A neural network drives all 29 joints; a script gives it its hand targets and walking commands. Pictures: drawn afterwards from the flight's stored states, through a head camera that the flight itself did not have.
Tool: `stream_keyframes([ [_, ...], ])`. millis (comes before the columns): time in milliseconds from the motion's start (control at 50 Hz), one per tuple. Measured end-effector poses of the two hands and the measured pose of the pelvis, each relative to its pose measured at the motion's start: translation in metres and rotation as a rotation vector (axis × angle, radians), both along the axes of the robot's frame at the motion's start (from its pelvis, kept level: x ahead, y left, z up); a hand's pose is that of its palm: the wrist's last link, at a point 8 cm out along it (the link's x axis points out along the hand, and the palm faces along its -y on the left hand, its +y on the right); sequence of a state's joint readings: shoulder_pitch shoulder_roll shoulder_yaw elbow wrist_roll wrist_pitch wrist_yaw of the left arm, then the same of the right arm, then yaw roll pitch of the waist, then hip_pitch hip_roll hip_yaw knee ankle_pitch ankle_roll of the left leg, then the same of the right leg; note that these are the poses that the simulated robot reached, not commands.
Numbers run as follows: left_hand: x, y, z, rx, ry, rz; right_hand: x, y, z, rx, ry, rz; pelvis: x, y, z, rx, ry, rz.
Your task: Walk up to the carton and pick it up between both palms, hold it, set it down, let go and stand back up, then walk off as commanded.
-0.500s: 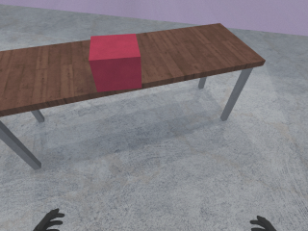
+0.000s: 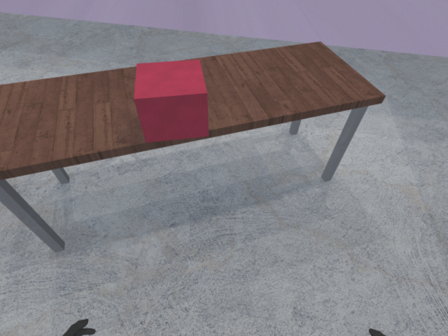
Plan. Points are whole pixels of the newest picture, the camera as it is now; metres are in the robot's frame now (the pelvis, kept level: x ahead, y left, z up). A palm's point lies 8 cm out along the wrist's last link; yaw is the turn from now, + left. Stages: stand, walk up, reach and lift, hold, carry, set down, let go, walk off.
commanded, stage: stand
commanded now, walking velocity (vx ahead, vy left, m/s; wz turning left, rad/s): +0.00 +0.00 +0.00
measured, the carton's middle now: (173, 100) +0.85 +0.20 -0.09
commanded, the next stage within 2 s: walk up in 1.64 s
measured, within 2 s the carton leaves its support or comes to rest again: neither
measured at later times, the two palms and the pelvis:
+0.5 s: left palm out of the picture +0.10 +0.30 -0.10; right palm out of the picture +0.09 -0.30 -0.10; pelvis +0.00 +0.00 +0.01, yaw +0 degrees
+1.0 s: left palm out of the picture +0.09 +0.30 -0.10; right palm out of the picture +0.09 -0.30 -0.10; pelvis +0.00 +0.00 +0.01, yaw +0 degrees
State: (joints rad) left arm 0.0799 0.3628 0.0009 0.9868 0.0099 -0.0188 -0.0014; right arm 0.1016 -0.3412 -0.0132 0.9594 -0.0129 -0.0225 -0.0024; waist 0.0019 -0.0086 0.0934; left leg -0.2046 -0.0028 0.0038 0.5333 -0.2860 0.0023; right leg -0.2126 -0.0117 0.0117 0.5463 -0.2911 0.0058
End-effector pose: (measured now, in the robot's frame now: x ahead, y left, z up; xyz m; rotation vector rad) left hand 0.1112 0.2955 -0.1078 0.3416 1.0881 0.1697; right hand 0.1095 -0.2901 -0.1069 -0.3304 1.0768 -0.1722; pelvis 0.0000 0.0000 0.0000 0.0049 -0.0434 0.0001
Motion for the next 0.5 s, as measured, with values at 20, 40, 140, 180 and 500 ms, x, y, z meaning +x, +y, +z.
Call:
stream_keyframes([
  [20,-0.001,0.0,0.001,0.0,0.005,0.002,0.0,0.0,0.001,0.0,0.003,-0.002,0.0,0.0,0.001,0.0,-0.001,0.0],
  [40,-0.001,0.001,0.001,0.001,0.009,0.004,-0.001,0.0,0.001,0.0,0.006,-0.004,0.001,0.0,0.002,0.0,-0.002,0.0],
  [140,-0.005,0.001,0.004,0.002,0.029,0.01,-0.002,-0.002,0.004,-0.001,0.021,-0.013,0.001,0.0,0.006,0.0,-0.006,-0.002],
  [180,-0.006,0.002,0.004,0.003,0.036,0.012,-0.004,-0.003,0.005,-0.001,0.028,-0.017,0.002,0.0,0.008,0.0,-0.007,-0.002],
  [500,-0.013,0.001,0.006,0.006,0.066,0.019,-0.017,-0.006,0.005,-0.001,0.067,-0.043,0.0,-0.001,0.012,0.0,-0.012,-0.005],
])
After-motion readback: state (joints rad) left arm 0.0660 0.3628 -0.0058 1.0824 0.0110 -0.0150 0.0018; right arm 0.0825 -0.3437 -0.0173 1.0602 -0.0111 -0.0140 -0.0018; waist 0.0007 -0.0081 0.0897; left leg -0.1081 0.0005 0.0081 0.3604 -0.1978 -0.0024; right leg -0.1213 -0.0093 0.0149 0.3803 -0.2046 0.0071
